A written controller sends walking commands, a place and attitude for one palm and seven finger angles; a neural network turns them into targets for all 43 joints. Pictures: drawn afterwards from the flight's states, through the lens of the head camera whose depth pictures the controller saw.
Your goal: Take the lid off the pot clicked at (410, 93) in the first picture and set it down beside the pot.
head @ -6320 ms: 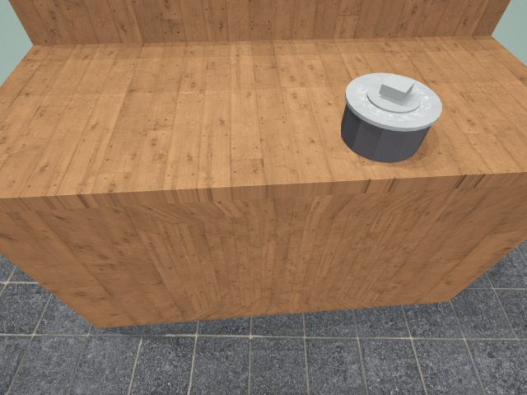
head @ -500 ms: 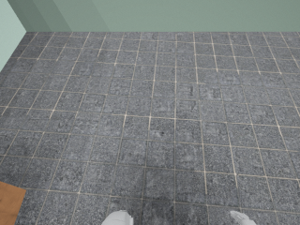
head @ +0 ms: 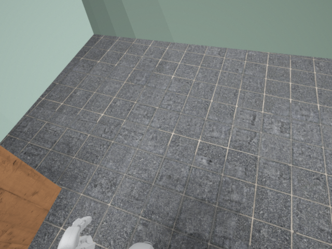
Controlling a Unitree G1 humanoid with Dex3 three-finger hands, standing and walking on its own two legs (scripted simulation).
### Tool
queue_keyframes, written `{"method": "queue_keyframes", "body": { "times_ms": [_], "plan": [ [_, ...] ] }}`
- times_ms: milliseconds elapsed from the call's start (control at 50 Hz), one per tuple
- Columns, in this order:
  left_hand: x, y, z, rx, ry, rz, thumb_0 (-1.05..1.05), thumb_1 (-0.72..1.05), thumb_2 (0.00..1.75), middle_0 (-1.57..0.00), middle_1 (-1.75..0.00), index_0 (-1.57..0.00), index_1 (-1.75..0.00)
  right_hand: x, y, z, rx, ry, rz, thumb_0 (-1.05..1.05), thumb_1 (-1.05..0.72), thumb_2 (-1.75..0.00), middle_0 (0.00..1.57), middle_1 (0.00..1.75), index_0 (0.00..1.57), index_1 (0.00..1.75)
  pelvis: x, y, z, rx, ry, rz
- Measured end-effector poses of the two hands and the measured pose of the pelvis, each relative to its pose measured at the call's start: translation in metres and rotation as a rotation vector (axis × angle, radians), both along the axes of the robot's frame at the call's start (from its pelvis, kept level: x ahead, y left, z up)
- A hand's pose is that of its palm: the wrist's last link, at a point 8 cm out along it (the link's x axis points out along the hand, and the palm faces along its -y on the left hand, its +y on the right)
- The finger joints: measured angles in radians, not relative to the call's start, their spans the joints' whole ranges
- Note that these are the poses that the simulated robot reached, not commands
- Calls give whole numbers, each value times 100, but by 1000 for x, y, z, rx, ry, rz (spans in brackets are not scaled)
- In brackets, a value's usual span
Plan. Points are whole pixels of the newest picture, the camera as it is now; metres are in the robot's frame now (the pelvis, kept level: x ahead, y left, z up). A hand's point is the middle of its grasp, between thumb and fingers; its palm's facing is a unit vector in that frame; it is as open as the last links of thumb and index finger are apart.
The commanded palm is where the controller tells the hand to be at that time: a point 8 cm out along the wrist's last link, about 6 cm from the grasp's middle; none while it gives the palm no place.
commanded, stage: turn to face it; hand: left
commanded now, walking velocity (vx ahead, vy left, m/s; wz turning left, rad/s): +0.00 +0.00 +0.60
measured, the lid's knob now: out of the picture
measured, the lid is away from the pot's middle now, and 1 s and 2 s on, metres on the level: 0.00 0.00 0.00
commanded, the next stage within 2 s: take the last steps up to it in 1.94 s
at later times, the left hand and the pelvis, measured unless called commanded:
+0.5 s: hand out of the picture -0.01 +0.26 -0.17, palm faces +0.35 -0.90 -0.25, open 7.4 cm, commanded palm none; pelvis +0.01 +0.03 +0.00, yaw +19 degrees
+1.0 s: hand out of the picture +0.03 +0.22 -0.12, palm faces +0.57 -0.77 -0.30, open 7.4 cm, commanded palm none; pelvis +0.04 -0.02 +0.01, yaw +37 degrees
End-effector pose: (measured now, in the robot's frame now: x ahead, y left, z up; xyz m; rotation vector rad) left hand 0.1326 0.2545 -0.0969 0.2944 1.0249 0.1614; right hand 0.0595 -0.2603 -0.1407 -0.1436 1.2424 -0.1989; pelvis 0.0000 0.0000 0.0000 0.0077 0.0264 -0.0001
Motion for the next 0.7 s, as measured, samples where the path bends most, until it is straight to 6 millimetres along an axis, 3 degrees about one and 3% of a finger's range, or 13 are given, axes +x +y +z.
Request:
{"method": "queue_keyframes", "body": {
  "times_ms": [100,200,300,420,560,700],
  "plan": [
    [-34,-12,4,-13,42,79,1,91,89,-21,-30,-20,-30,19,-9,5,4,16,67,1,-91,-90,20,30,20,30,2,-7,9,20,-18,71],
    [-73,-14,-4,-46,109,165,1,91,89,-21,-30,-20,-30,46,-4,13,0,19,153,1,-91,-90,20,30,19,30,4,-8,12,32,-22,136],
    [-118,-3,-22,-85,182,270,1,91,89,-21,-30,-20,-30,86,21,20,-24,-14,265,1,-91,-90,20,30,19,30,5,1,8,21,-17,202],
    [-165,29,-51,-117,257,397,1,91,89,-21,-30,-20,-30,130,64,28,-66,-119,397,1,-91,-90,20,30,20,30,5,23,-7,5,-16,276],
    [-163,52,-32,-108,187,476,1,91,89,-20,-30,-20,-30,134,89,43,-75,-100,473,0,-90,-90,20,30,20,30,7,32,10,-27,-16,362],
    [-146,55,-15,-80,102,520,1,91,89,-20,-30,-20,-30,138,94,38,-43,-59,517,0,-90,-90,20,30,20,30,15,26,15,-34,-3,448]
  ]
}}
